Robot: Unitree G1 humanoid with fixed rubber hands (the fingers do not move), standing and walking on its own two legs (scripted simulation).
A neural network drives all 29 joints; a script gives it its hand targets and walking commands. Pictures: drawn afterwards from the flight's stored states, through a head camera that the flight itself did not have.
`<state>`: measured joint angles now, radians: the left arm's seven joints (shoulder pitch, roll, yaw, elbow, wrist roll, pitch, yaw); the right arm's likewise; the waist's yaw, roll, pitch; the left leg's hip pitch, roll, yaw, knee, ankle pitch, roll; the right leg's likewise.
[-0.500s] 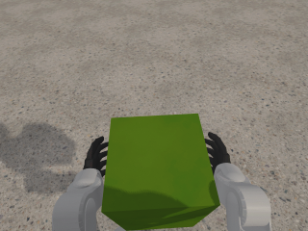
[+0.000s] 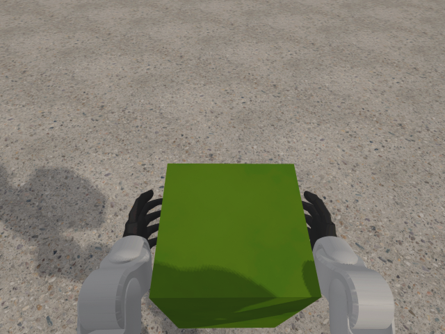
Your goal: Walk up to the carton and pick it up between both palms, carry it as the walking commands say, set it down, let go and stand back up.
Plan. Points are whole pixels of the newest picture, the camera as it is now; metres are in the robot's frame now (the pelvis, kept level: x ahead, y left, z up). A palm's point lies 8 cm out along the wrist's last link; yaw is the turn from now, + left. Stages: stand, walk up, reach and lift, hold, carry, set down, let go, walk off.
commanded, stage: carry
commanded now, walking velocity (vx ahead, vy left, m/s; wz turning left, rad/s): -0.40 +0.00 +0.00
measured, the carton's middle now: (228, 257) +0.25 +0.00 +0.03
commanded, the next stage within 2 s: none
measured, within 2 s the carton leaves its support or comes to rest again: neither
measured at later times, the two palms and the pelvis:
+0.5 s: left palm out of the picture -0.04 +0.14 +0.08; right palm out of the picture -0.03 -0.13 +0.09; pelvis -0.27 -0.01 +0.01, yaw +2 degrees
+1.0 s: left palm out of the picture -0.27 +0.08 +0.10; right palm out of the picture -0.28 -0.19 +0.09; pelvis -0.52 -0.04 +0.01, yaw -1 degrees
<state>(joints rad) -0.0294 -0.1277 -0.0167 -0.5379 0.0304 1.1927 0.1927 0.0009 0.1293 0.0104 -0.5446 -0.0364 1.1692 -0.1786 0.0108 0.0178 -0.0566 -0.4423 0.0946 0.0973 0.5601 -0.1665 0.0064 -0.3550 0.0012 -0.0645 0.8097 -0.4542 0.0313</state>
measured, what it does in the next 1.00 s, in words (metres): walks backwards: right foot, then left foot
